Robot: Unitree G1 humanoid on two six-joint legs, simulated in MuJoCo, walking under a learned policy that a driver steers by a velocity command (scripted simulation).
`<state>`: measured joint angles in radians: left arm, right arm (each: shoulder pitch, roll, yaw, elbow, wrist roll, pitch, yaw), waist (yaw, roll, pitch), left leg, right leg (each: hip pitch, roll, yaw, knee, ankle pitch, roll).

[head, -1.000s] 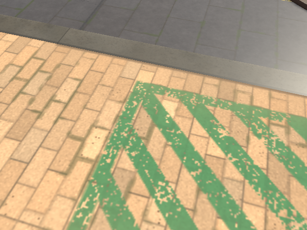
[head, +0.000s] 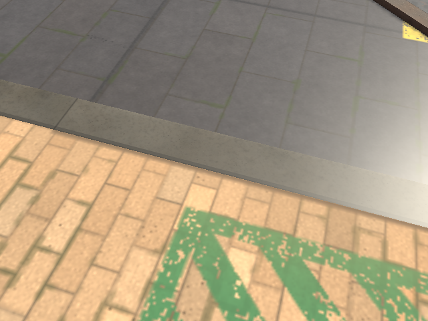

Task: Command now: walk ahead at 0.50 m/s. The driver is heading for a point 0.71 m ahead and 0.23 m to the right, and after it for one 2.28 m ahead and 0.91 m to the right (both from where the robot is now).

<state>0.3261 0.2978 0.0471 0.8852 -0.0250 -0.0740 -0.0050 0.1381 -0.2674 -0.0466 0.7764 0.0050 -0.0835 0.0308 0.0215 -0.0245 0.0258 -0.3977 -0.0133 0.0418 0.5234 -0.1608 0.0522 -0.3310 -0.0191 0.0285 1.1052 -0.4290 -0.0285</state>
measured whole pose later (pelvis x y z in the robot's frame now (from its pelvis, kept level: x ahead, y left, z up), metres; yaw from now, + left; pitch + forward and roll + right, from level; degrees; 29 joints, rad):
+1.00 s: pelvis +0.55 -0.09 -0.01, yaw -28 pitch +2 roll +1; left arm 0.36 0.30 0.07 0.73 -0.02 -0.02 0.02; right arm 0.06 -0.27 -0.05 0.71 -0.01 -0.12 0.02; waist 0.06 -0.02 0.01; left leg -0.45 -0.03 -0.01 0.55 -0.15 0.02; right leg -0.27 0.10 0.19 1.00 -0.55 -0.02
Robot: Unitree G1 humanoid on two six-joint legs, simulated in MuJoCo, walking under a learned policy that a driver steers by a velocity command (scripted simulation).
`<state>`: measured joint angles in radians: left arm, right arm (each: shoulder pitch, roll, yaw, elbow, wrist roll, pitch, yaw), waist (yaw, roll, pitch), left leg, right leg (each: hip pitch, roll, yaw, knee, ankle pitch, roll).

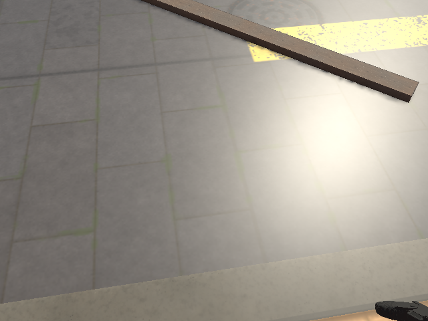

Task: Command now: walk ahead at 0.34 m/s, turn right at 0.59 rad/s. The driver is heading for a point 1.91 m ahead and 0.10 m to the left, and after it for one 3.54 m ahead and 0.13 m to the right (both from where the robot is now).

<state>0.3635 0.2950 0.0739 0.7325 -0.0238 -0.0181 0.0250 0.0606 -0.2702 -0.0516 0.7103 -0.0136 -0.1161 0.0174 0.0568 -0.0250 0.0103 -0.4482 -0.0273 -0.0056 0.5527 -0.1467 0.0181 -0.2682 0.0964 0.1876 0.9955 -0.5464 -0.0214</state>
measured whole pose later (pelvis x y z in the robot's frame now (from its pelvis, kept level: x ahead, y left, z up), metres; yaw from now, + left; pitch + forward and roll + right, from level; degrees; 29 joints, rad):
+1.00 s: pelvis +0.14 -0.01 +0.01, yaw -8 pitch -2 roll +0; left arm 0.19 0.23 0.06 0.90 0.01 0.02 0.03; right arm 0.21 -0.23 -0.02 0.97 -0.01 0.00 -0.02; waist -0.01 0.00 0.04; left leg -0.17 0.03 0.02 0.51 -0.32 -0.02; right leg -0.25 0.00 0.03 0.51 -0.24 0.01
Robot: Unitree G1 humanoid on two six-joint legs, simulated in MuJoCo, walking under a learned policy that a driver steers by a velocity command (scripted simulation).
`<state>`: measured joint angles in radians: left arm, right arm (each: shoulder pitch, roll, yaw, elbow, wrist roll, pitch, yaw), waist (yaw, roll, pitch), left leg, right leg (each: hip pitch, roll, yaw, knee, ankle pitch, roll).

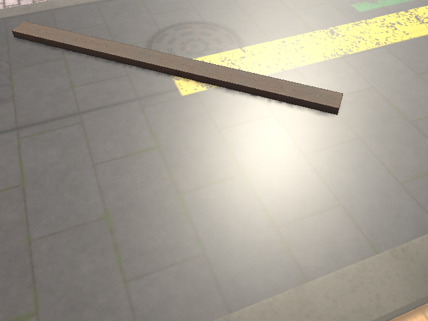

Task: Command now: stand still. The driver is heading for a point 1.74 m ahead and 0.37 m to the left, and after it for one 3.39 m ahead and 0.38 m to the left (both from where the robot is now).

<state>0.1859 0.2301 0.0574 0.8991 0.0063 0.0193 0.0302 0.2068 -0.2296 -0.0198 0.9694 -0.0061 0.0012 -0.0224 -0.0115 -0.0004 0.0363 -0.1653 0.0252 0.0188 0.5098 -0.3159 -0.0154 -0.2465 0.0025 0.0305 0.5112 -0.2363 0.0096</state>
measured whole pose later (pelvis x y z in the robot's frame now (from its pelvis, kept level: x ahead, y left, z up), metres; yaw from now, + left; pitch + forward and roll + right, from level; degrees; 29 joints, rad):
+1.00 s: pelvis +0.27 +0.01 +0.00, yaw +0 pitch +0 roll +1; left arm 0.19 0.22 0.04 1.00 0.00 0.02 0.06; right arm 0.16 -0.18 -0.01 0.96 -0.01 -0.03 0.01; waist -0.01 -0.02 0.04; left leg -0.31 -0.07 0.06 0.42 -0.11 0.08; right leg -0.36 -0.06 0.06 0.69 -0.35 0.02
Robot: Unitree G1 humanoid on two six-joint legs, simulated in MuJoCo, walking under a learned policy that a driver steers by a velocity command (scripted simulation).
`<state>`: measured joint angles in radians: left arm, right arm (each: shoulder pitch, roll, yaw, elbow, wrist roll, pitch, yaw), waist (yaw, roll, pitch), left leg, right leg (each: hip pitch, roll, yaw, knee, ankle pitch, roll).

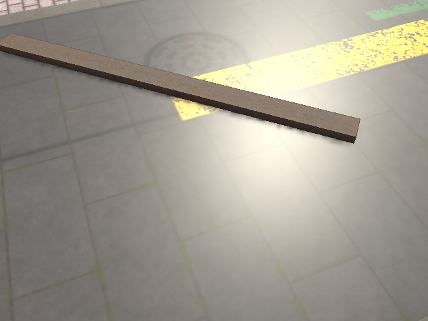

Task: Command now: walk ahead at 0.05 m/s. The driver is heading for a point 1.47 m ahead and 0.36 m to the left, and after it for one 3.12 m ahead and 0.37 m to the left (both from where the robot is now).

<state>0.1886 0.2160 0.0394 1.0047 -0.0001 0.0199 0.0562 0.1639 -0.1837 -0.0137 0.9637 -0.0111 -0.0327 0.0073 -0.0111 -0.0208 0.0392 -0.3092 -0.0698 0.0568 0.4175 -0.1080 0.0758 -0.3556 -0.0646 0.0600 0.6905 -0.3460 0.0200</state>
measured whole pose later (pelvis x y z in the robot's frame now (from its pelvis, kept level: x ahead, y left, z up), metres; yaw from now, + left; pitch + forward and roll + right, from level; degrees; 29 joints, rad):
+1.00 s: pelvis +0.13 -0.05 +0.00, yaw +1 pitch +1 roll +0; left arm 0.35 0.19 0.05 1.10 -0.02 -0.10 0.00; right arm 0.31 -0.25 -0.04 1.06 0.03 -0.07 0.00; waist 0.01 0.02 -0.03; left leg -0.28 -0.01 -0.02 0.72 -0.38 0.06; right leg -0.12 0.02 0.00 0.51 -0.42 -0.03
